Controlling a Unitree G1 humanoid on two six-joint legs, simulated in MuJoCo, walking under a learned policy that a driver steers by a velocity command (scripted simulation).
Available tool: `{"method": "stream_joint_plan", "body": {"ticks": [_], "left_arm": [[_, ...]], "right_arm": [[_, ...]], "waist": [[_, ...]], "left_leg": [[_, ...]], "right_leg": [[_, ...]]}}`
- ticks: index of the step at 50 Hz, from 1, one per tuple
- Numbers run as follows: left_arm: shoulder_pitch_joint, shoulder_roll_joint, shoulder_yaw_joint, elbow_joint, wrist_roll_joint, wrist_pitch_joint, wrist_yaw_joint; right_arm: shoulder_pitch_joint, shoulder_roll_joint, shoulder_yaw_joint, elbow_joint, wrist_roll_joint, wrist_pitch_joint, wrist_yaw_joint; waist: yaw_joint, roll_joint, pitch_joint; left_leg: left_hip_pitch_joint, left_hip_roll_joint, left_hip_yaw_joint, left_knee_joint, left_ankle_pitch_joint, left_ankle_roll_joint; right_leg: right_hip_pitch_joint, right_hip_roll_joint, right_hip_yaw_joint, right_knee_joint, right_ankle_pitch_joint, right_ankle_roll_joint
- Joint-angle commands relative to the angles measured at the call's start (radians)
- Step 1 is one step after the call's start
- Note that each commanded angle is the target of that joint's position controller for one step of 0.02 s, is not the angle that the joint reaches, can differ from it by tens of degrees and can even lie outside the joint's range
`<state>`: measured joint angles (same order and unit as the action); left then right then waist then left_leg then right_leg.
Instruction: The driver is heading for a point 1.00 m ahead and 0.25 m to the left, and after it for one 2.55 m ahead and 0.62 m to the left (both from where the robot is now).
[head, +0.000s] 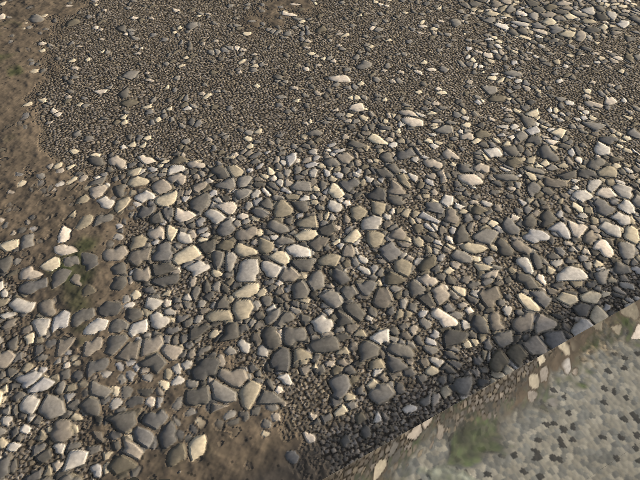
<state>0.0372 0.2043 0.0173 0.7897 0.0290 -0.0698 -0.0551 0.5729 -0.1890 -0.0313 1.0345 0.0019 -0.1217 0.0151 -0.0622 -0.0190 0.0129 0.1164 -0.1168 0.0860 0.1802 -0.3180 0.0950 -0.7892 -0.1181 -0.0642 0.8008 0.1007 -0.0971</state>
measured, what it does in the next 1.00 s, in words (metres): goes down, turning left: right foot, then left foot 0.19 m lower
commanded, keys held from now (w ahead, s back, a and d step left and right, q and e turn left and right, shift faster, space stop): w+shift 0.08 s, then w+q+shift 0.78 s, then e+shift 0.14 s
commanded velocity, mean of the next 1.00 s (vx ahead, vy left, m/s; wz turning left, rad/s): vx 0.96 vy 0.00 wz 0.61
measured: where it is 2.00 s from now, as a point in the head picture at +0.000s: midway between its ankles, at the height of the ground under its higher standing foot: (225, 278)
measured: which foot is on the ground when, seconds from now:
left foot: down 0.00-0.16, up 0.18-0.66, down 0.68-1.00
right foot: up 0.00-0.12, down 0.14-0.66, up 0.68-0.96, down 0.98-1.00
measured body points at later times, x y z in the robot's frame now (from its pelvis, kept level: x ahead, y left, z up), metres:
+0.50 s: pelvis +0.46 +0.01 -0.02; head +0.47 +0.02 +0.43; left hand +0.32 +0.25 -0.16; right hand +0.69 -0.21 -0.12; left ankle +0.65 +0.19 -0.69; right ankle +0.32 -0.08 -0.73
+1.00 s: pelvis +0.92 +0.15 -0.22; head +0.95 +0.16 +0.23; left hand +0.96 +0.46 -0.30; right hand +1.05 -0.09 -0.36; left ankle +0.74 +0.11 -0.90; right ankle +1.14 +0.13 -0.92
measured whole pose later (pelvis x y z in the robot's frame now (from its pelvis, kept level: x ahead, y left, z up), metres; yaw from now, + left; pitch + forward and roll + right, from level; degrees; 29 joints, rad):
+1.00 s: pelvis +0.92 +0.15 -0.22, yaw +38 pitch -1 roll +1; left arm 0.02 0.21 0.01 0.77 0.03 -0.13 -0.01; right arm 0.42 -0.28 -0.07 1.01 0.01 -0.09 0.01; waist -0.07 0.01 0.09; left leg -0.03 -0.17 -0.09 0.74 -0.47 0.13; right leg -0.54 -0.07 0.04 0.64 -0.03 -0.01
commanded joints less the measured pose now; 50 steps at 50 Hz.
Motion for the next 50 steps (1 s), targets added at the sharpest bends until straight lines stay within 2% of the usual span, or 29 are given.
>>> {"method": "stream_joint_plan", "body": {"ticks": [1, 4, 6, 7, 8, 9, 10, 12, 14, 16, 19, 20, 26, 28, 30, 32, 33, 34, 35, 36, 37, 38, 39, 40, 41, 43, 47, 49, 50], "left_arm": [[-0.118, 0.046, -0.006, -0.076, -0.014, -0.006, -0.005], [-0.061, 0.118, 0.016, -0.075, -0.014, -0.013, 0.006], [0.204, 0.188, 0.051, -0.003, -0.02, -0.01, 0.029], [0.403, 0.223, 0.068, 0.05, -0.005, -0.009, 0.051], [0.504, 0.308, 0.09, 0.055, 0.033, -0.008, 0.07], [0.445, 0.265, 0.091, 0.053, 0.035, -0.015, 0.05], [0.349, 0.192, 0.082, 0.056, 0.014, -0.02, 0.038], [0.257, 0.127, 0.071, 0.069, 0.011, -0.044, 0.034], [0.269, 0.104, 0.059, 0.1, -0.007, -0.058, 0.043], [0.279, 0.096, 0.058, 0.117, -0.033, -0.074, 0.036], [0.36, 0.177, 0.078, 0.144, 0.0, -0.082, 0.046], [0.348, 0.098, 0.054, 0.171, -0.017, -0.099, 0.051], [0.39, 0.119, 0.029, 0.18, 0.003, -0.125, 0.083], [0.494, 0.124, 0.024, 0.222, 0.024, -0.094, 0.102], [0.522, 0.139, 0.017, 0.227, 0.017, -0.071, 0.108], [0.497, 0.162, 0.019, 0.228, 0.008, -0.042, 0.115], [0.463, 0.162, 0.019, 0.215, -0.015, -0.024, 0.119], [0.314, 0.155, 0.042, 0.202, -0.025, -0.001, 0.114], [0.154, 0.117, 0.04, 0.131, 0.003, -0.003, 0.098], [0.262, 0.088, 0.015, -0.016, -0.013, -0.03, 0.089], [0.223, 0.109, 0.004, -0.005, 0.001, -0.043, 0.086], [0.216, 0.152, 0.007, -0.007, 0.025, -0.05, 0.077], [0.191, 0.152, 0.016, -0.028, 0.038, -0.064, 0.067], [0.133, 0.168, 0.024, -0.055, 0.044, -0.043, 0.059], [0.074, 0.181, 0.028, -0.069, 0.049, -0.023, 0.053], [0.061, 0.14, 0.016, -0.081, 0.024, -0.009, 0.053], [0.156, 0.077, 0.005, -0.006, 0.012, -0.04, 0.05], [0.379, 0.123, 0.028, 0.069, 0.021, -0.051, 0.054], [0.477, 0.227, 0.074, 0.083, -0.037, -0.069, 0.049]], "right_arm": [[0.003, -0.135, -0.008, -0.051, 0.007, -0.021, -0.013], [0.0, -0.217, -0.019, -0.044, -0.011, -0.004, -0.03], [-0.034, -0.261, -0.03, -0.044, -0.04, 0.027, -0.042], [-0.079, -0.239, -0.027, -0.063, -0.036, 0.033, -0.042], [-0.031, -0.106, -0.002, -0.103, -0.016, 0.028, -0.027], [0.06, -0.073, 0.003, -0.103, 0.047, 0.018, -0.023], [-0.086, -0.168, -0.018, -0.123, 0.037, 0.016, -0.034], [-0.172, -0.14, -0.018, -0.132, 0.014, 0.027, -0.026], [-0.154, -0.101, -0.021, -0.142, -0.021, 0.072, -0.012], [-0.231, -0.078, -0.02, -0.181, -0.026, 0.104, 0.002], [-0.301, -0.088, -0.028, -0.224, -0.045, 0.126, 0.039], [-0.347, -0.086, -0.038, -0.239, -0.028, 0.109, 0.038], [-0.486, -0.092, -0.032, -0.248, -0.033, 0.071, 0.104], [-0.557, -0.108, -0.034, -0.259, -0.05, 0.072, 0.084], [-0.544, -0.107, -0.029, -0.254, -0.077, 0.07, 0.051], [-0.215, -0.147, -0.051, -0.142, -0.064, 0.08, 0.032], [-0.058, -0.194, -0.071, -0.076, -0.078, 0.075, 0.018], [0.064, -0.25, -0.099, -0.035, -0.077, 0.069, 0.002], [0.133, -0.346, -0.124, 0.007, -0.041, 0.076, -0.006], [0.115, -0.413, -0.121, 0.017, -0.045, 0.072, -0.02], [0.1, -0.346, -0.111, -0.004, -0.036, 0.08, -0.018], [0.062, -0.297, -0.103, -0.029, -0.037, 0.087, -0.012], [-0.037, -0.288, -0.095, -0.057, -0.039, 0.074, -0.024], [-0.16, -0.295, -0.091, -0.097, -0.026, 0.052, -0.051], [-0.251, -0.25, -0.074, -0.132, -0.023, 0.038, -0.052], [-0.296, -0.267, -0.073, -0.165, -0.034, 0.017, -0.041], [-0.148, -0.223, -0.067, -0.075, 0.024, 0.014, -0.004], [-0.139, -0.247, -0.07, -0.059, 0.017, 0.015, -0.002], [-0.207, -0.12, -0.039, -0.078, 0.021, 0.013, -0.007]], "waist": [[0.028, 0.035, 0.173], [0.081, 0.096, 0.072], [0.211, 0.135, -0.095], [0.3, 0.117, -0.199], [0.256, -0.069, -0.322], [0.179, -0.21, -0.405], [0.171, -0.042, -0.23], [0.115, 0.062, -0.043], [0.055, -0.004, 0.025], [0.042, -0.016, 0.078], [0.065, -0.012, 0.064], [0.025, 0.002, 0.095], [0.049, 0.007, 0.14], [0.095, -0.004, 0.2], [0.093, 0.008, 0.177], [-0.038, -0.026, -0.041], [-0.102, -0.012, -0.061], [-0.232, 0.095, 0.001], [-0.252, 0.199, 0.105], [-0.057, 0.27, -0.042], [-0.087, 0.024, -0.183], [-0.063, -0.081, -0.108], [0.005, -0.081, -0.106], [0.087, -0.059, 0.024], [0.118, -0.137, 0.105], [0.136, -0.117, 0.122], [0.063, -0.015, 0.045], [0.165, 0.019, -0.057], [0.254, -0.15, -0.181]], "left_leg": [[-0.196, 0.252, -0.075, -0.172, 0.711, 0.063], [0.048, 0.302, -0.049, 0.028, 1.25, 0.029], [0.052, 0.32, -0.078, 0.401, 1.296, 0.026], [-0.113, 0.301, -0.075, 0.684, 1.089, 0.033], [-0.435, 0.172, -0.065, 1.076, 0.43, 0.039], [-0.733, 0.04, -0.154, 1.327, -0.122, 0.029], [-0.806, 0.132, -0.19, 1.28, 0.014, 0.055], [-0.701, 0.21, -0.202, 1.119, 0.103, 0.055], [-0.615, 0.243, -0.196, 1.002, 0.082, 0.04], [-0.652, 0.274, -0.174, 0.918, 0.122, 0.02], [-0.814, 0.255, -0.101, 0.948, 0.31, 0.02], [-0.847, 0.256, -0.134, 0.793, 0.442, 0.039], [-0.569, 0.15, 0.027, 0.493, 1.067, 0.085], [-0.719, 0.143, 0.08, 0.459, 0.962, 0.101], [-0.641, 0.077, 0.176, 0.346, 0.891, 0.105], [-0.297, 0.056, 0.156, 0.324, 0.9, 0.118], [-0.143, 0.078, 0.12, 0.25, 0.86, 0.14], [0.022, 0.176, -0.046, 0.06, 0.872, 0.255], [0.177, 0.199, -0.047, 0.211, 1.067, 0.222], [0.555, 0.327, -0.278, 0.532, 1.471, 0.291], [0.592, 0.359, -0.449, 0.455, 1.152, 0.372], [0.445, 0.358, -0.549, 0.316, 0.695, 0.362], [0.335, 0.403, -0.68, 0.235, 0.382, 0.364], [-0.004, 0.463, -0.777, 0.135, 0.343, 0.361], [-0.308, 0.409, -0.743, 0.063, 0.308, 0.355], [-0.633, 0.309, -0.628, 0.059, 0.367, 0.319], [-0.499, 0.095, -0.278, 0.284, 0.755, 0.145], [-0.382, 0.079, -0.235, 0.607, 0.927, 0.07], [-0.538, 0.018, -0.24, 0.993, 0.553, -0.007]], "right_leg": [[0.207, 0.077, -0.087, -0.179, 0.081, -0.027], [0.309, 0.175, -0.097, -0.268, -0.061, -0.061], [0.601, 0.202, -0.039, -0.288, -0.195, -0.079], [0.865, 0.098, 0.062, -0.283, -0.263, -0.104], [1.132, -0.177, 0.405, -0.284, -0.606, -0.137], [1.262, -0.33, 0.845, -0.456, -0.712, -0.24], [1.105, -0.263, 0.688, -0.504, -0.656, -0.179], [0.795, -0.214, 0.422, -0.581, -0.386, -0.115], [0.649, -0.158, 0.228, -0.614, -0.285, -0.055], [0.613, -0.128, 0.11, -0.647, -0.201, -0.026], [0.728, -0.129, -0.023, -0.535, 0.124, -0.052], [0.714, -0.07, -0.077, -0.548, 0.007, 0.005], [0.537, -0.042, -0.26, -0.409, -0.283, 0.079], [0.733, -0.078, -0.29, -0.281, -0.144, 0.083], [0.819, -0.079, -0.319, -0.094, 0.18, 0.096], [0.844, -0.108, -0.286, 0.335, 0.508, 0.084], [0.746, -0.104, -0.244, 0.621, 0.44, 0.081], [0.515, 0.026, -0.227, 1.147, -0.169, 0.088], [0.134, 0.151, -0.17, 1.343, -0.893, 0.053], [-0.248, 0.085, 0.004, 1.181, -0.789, 0.076], [-0.295, 0.059, 0.053, 1.116, -0.719, 0.084], [-0.33, 0.025, 0.08, 1.013, -0.689, 0.075], [-0.333, 0.011, 0.17, 0.85, -0.58, 0.084], [-0.221, -0.042, 0.225, 0.615, -0.566, 0.145], [-0.021, -0.074, 0.234, 0.422, -0.525, 0.194], [0.303, -0.063, 0.19, 0.156, -0.351, 0.21], [0.608, 0.105, -0.035, -0.147, 0.044, 0.093], [0.782, 0.164, -0.053, -0.234, 0.084, 0.042], [1.0, 0.01, 0.158, -0.18, 0.435, -0.056]]}}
